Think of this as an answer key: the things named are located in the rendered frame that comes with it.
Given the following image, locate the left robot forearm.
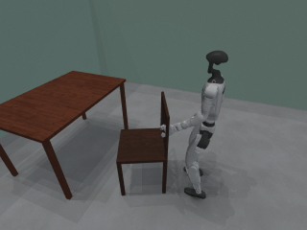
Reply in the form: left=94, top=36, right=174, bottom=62
left=173, top=114, right=204, bottom=131

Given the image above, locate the humanoid robot torso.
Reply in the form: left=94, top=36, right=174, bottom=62
left=199, top=80, right=225, bottom=139

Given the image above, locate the chair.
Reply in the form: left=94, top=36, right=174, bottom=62
left=116, top=91, right=170, bottom=196

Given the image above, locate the left robot hand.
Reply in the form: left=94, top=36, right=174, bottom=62
left=159, top=125, right=175, bottom=138

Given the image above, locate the left robot upper arm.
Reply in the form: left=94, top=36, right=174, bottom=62
left=197, top=84, right=218, bottom=123

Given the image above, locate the table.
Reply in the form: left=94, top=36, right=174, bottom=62
left=0, top=71, right=129, bottom=200

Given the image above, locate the right robot thigh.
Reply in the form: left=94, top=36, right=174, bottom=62
left=188, top=124, right=201, bottom=145

